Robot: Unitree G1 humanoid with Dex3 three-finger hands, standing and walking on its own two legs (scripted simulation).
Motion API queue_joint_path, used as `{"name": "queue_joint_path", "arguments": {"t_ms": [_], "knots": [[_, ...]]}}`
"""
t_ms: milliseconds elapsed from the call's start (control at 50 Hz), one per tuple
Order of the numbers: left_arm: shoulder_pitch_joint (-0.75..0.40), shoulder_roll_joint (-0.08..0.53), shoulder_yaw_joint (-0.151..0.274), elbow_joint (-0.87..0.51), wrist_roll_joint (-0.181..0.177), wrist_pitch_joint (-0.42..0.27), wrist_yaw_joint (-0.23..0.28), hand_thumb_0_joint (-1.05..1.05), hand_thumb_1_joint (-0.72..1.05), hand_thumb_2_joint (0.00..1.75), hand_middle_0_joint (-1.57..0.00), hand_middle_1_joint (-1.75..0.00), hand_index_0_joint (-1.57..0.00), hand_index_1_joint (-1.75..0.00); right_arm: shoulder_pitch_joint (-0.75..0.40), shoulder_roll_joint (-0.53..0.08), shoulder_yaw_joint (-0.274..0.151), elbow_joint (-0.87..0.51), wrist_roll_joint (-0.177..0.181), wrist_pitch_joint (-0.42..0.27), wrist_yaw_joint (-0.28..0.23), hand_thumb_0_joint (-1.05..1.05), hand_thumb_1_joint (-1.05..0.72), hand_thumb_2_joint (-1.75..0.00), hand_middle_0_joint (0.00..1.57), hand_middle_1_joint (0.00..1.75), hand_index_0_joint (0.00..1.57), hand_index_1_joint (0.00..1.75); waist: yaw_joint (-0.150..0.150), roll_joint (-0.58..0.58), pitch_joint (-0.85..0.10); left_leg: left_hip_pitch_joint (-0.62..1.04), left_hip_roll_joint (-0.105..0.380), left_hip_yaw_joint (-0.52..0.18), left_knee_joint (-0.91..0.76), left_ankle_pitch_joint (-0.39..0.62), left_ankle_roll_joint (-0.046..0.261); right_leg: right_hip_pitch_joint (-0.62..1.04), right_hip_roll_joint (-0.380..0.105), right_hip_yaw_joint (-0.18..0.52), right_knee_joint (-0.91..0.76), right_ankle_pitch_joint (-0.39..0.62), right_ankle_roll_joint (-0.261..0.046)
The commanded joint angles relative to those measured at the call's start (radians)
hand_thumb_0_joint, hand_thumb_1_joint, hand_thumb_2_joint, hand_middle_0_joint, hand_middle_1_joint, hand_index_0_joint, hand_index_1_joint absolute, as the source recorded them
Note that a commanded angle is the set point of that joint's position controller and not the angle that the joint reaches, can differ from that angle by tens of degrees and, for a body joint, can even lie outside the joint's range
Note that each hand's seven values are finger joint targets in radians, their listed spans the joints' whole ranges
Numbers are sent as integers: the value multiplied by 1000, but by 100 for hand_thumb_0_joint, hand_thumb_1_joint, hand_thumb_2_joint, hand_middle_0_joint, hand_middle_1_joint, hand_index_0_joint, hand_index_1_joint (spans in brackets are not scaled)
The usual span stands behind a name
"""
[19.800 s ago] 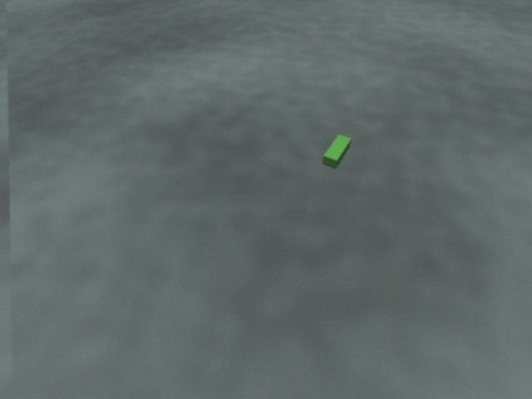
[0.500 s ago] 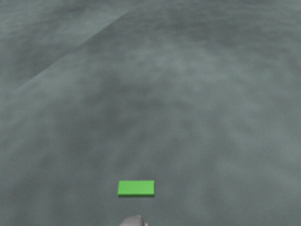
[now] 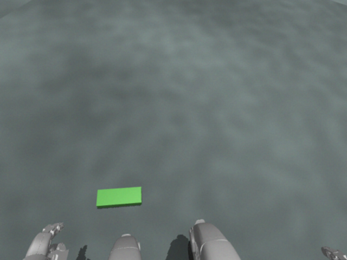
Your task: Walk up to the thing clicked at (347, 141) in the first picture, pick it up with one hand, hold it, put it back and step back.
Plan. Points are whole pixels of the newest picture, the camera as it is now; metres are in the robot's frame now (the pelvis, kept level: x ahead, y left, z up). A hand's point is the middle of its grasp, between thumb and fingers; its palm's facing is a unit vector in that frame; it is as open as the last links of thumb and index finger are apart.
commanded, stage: walk up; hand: left
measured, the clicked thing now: (120, 197) +0.39 +0.23 -0.72
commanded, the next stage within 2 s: none
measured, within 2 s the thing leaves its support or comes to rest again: neither
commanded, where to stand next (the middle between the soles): +0.07 +0.01 m, yaw +4 degrees
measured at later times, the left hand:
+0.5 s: hand out of the picture +0.01 +0.34 -0.13, palm faces +0.07 -0.86 -0.50, open 7.4 cm
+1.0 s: hand out of the picture +0.05 +0.24 -0.13, palm faces +0.06 -0.94 -0.33, open 7.4 cm
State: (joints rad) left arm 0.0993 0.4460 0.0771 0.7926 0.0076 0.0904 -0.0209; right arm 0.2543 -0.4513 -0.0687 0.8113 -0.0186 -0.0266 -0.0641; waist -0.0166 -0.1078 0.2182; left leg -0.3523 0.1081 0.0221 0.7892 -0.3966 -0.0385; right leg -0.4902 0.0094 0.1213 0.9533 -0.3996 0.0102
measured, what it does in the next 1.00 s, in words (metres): steps on the spot: right foot, then left foot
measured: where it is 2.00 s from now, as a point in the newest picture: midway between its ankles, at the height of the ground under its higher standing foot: outside the picture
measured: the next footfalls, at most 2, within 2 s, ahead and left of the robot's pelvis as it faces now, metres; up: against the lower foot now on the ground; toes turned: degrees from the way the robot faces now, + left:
right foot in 0.04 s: +0.08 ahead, -0.16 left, +0.00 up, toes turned +3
left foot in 0.40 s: +0.01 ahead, +0.14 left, +0.00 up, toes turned +3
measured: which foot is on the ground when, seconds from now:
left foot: down 0.00-0.06, up 0.08-0.38, down 0.40-0.86, up 0.88-1.00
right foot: up 0.00-0.02, down 0.04-0.44, up 0.46-0.82, down 0.84-1.00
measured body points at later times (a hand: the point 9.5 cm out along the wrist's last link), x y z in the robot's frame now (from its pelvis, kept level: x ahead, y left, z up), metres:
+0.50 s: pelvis -0.03 +0.03 +0.00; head -0.02 +0.02 +0.45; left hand +0.01 +0.38 -0.10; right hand +0.05 -0.29 -0.12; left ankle -0.03 +0.14 -0.71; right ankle +0.03 -0.14 -0.68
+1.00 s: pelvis +0.00 -0.01 +0.02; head +0.01 -0.01 +0.47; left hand +0.04 +0.29 -0.11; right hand +0.09 -0.34 -0.09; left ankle +0.03 +0.13 -0.66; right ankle +0.04 -0.15 -0.71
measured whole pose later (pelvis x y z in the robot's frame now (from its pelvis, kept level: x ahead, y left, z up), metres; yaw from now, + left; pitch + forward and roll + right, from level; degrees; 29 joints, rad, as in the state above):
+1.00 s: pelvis +0.00 -0.01 +0.02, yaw +4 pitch -4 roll -1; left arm 0.23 0.34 0.04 0.94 0.03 -0.05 -0.03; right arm 0.26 -0.43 -0.06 0.92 -0.02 -0.03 0.02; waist 0.03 0.01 0.10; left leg -0.43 0.02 -0.04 0.97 -0.45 0.03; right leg -0.24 -0.02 0.00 0.60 -0.29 -0.03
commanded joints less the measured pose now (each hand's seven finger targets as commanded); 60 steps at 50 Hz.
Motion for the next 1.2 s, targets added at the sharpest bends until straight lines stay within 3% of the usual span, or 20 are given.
{"name": "queue_joint_path", "arguments": {"t_ms": [0, 20, 40, 60, 120, 180, 300, 380, 420, 440, 480, 580, 780, 800, 860, 980, 1060, 1100, 1140, 1180], "knots": [[115, 186, 76, -9, 18, -59, 14, 0, 90, 90, -20, -30, -20, -30, 20, -221, -40, -53, 21, 9, 0, 0, -90, -90, 20, 30, 20, 30, 59, 225, -350, 65, 39, -43, 160, 533, 158, 341, 2, -102, -473, 294, -37], [108, 271, 100, -27, 39, -69, 14, 0, 90, 90, -20, -30, -20, -30, 76, -171, -21, -59, 27, 7, 0, 0, -90, -90, 20, 30, 20, 30, 54, 8, -372, -176, -44, -38, 314, 197, 99, 494, -155, 165, -377, 642, -116], [97, 303, 100, -64, 26, -61, 13, 0, 90, 90, -20, -30, -20, -30, 31, -145, -19, -75, 38, 8, -23, 0, -90, -90, 20, 30, 20, 30, 82, -158, -405, -231, -145, -62, 449, -298, 87, 433, -345, 391, -397, 870, -326], [54, 296, 94, -85, 26, -61, 18, 0, 90, 90, -20, -30, -20, -30, 0, -174, -32, -62, 36, 4, -37, 0, -90, -90, 20, 30, 20, 30, 75, -129, -359, -175, -126, -137, 515, -350, 68, 299, -377, 430, -433, 812, -371], [-19, 200, 64, -69, 17, -67, 39, 0, 90, 90, -20, -30, -20, -30, 20, -195, -31, -9, 51, 0, -15, 0, -90, -90, 20, 30, 20, 30, 22, -25, -312, -147, -120, -124, 461, -162, 52, 230, -243, 209, -345, 602, -276], [74, 216, 65, -22, 19, -112, 52, 0, 90, 90, -20, -30, -20, -30, -19, -176, -28, -6, 6, 15, 23, 0, -90, -90, 20, 30, 20, 30, 65, 0, -284, -202, -86, -98, 268, -152, 51, 300, -253, 291, -418, 189, -257], [171, 309, 95, 6, 21, -152, 95, 0, 90, 90, -20, -30, -20, -30, -70, -195, -71, -72, -52, 51, 100, 0, -90, -90, 20, 30, 20, 30, 58, -61, -240, -238, -53, -117, 189, -165, 57, 270, -358, 391, -465, 67, -287], [-14, 185, 43, -24, 38, -123, 49, 0, 90, 90, -20, -30, -20, -30, 181, -155, -78, 69, -2, 9, 106, 0, -90, -90, 20, 30, 20, 30, -73, -48, -251, 295, -154, 2, -151, -67, 77, -185, -152, 76, -357, -393, -143], [-59, 116, 17, -36, 17, -106, 51, 0, 90, 90, -20, -30, -20, -30, 163, -331, -99, 47, -20, -24, 72, 0, -90, -90, 20, 30, 20, 30, -99, 291, -123, 89, 251, -779, -599, -634, 205, -352, 20, -15, 61, -235, -50], [-84, 221, 38, -16, 21, -114, 55, 0, 90, 90, -20, -30, -20, -30, 21, -346, -94, 13, -9, -35, 62, 0, -90, -90, 20, 30, 20, 30, -56, 126, -17, -22, 309, -840, -609, -566, 270, -296, -46, 84, 94, -134, -48], [44, 172, 36, 63, 6, -104, 31, 0, 90, 90, -20, -30, -20, -30, -1, -256, -61, 34, -5, -67, 37, 0, -90, -90, 20, 30, 20, 30, 18, 19, -85, 144, 190, -560, -467, -144, 175, -239, -60, 96, 101, -14, -31], [106, 198, 61, 76, 21, -62, -7, 0, 90, 90, -20, -30, -20, -30, 85, -256, -71, 77, -1, -88, 6, 0, -90, -90, 20, 30, 20, 30, 22, 180, -110, 191, 154, -358, -438, 203, 142, -158, -59, 63, 91, 55, -15], [130, 140, 24, 144, 1, -112, 15, 0, 90, 90, -20, -30, -20, -30, -14, -181, -27, 45, 6, -14, 48, 0, -90, -90, 20, 30, 20, 30, 40, 309, -181, 30, 42, -118, -205, 366, 167, 328, 22, -177, -456, 106, -24], [160, 165, 31, 152, 9, -125, 22, 0, 90, 90, -20, -30, -20, -30, 22, -140, -12, 48, 16, -11, 48, 0, -90, -90, 20, 30, 20, 30, 52, 198, -232, 21, 17, -95, -77, 383, 132, 408, -35, -83, -528, 179, -35], [244, 347, 88, 121, 25, -150, 7, 0, 90, 90, -20, -30, -20, -30, -33, -200, -39, -3, 0, -32, 51, 0, -90, -90, 20, 30, 20, 30, 122, -33, -178, -359, -106, -150, 321, -231, 92, 443, -458, 611, -735, -389, -342], [74, 212, 33, 82, 17, -160, 24, 0, 90, 90, -20, -30, -20, -30, 50, -126, -34, 80, 2, -10, 80, 0, -90, -90, 20, 30, 20, 30, 11, -24, -88, -25, -40, -48, 51, 7, 54, 82, -240, 93, -620, 151, -205], [-10, 184, 11, 57, -16, -118, 42, 0, 90, 90, -20, -30, -20, -30, 53, -133, -39, 110, 15, 2, 57, 0, -90, -90, 20, 30, 20, 30, -31, -46, -175, 145, -118, 33, -166, 232, 51, 86, -183, -8, -334, 610, -143], [22, 139, 0, 45, -33, -91, 50, 0, 90, 90, -20, -30, -20, -30, 15, -214, -56, 101, 5, 4, 40, 0, -90, -90, 20, 30, 20, 30, -13, 108, -177, 149, 12, -121, -249, 619, 84, 42, -78, -21, -206, 411, -69], [84, 145, 9, 64, -38, -61, 65, 0, 90, 90, -20, -30, -20, -30, -30, -320, -75, 60, 20, 8, 43, 0, -90, -90, 20, 30, 20, 30, -14, 318, -284, 93, 302, -485, -394, 754, 317, 102, 69, -53, 142, -240, -36], [104, 155, 21, 89, -31, -40, 66, 0, 90, 90, -20, -30, -20, -30, -91, -267, -70, 44, 16, 10, 30, 0, -90, -90, 20, 30, 20, 30, 24, 207, -288, 89, 243, -374, -355, 597, 300, 47, 51, 47, 319, -206, -53]]}}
